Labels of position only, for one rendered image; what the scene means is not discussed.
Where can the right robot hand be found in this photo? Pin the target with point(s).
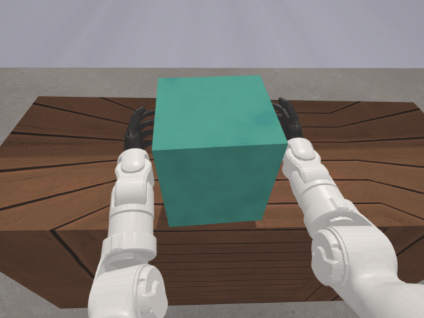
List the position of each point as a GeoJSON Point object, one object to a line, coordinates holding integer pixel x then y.
{"type": "Point", "coordinates": [288, 118]}

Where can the left robot forearm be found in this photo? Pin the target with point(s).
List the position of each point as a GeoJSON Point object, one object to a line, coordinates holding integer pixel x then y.
{"type": "Point", "coordinates": [130, 240]}

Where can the robot right upper arm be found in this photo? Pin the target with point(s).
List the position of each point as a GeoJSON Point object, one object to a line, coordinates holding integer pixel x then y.
{"type": "Point", "coordinates": [359, 263]}

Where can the pedestal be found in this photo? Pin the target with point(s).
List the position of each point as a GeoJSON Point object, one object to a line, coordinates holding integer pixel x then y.
{"type": "Point", "coordinates": [57, 173]}

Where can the robot left upper arm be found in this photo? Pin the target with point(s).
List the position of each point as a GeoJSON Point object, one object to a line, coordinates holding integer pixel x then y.
{"type": "Point", "coordinates": [133, 292]}

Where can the right robot forearm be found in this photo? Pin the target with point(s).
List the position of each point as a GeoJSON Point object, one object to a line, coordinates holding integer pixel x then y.
{"type": "Point", "coordinates": [317, 194]}

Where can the left robot hand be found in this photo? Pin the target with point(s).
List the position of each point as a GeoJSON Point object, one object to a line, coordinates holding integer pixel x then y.
{"type": "Point", "coordinates": [134, 136]}

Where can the carton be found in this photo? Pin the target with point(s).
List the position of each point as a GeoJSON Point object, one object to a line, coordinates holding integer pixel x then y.
{"type": "Point", "coordinates": [217, 147]}

